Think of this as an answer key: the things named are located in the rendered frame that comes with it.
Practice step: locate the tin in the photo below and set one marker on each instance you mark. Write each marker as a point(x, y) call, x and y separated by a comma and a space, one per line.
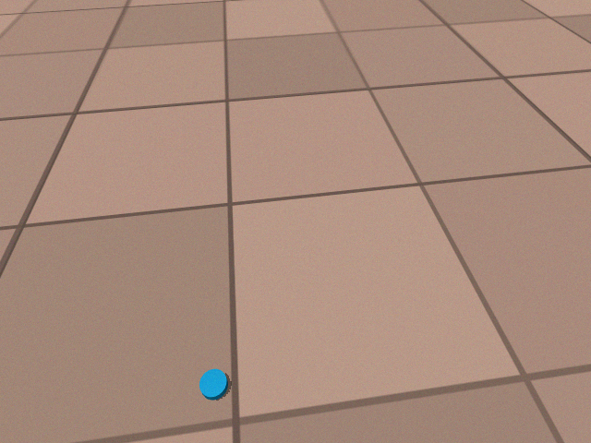
point(213, 384)

